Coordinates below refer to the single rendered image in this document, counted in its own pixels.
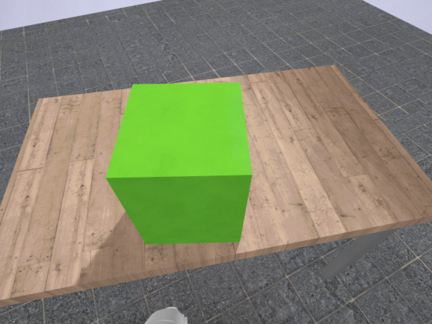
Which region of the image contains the table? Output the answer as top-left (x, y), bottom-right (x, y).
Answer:
top-left (0, 65), bottom-right (432, 307)

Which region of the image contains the carton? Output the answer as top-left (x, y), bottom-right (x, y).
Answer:
top-left (106, 82), bottom-right (252, 244)

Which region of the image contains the left robot thigh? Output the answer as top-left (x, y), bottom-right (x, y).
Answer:
top-left (145, 308), bottom-right (188, 324)

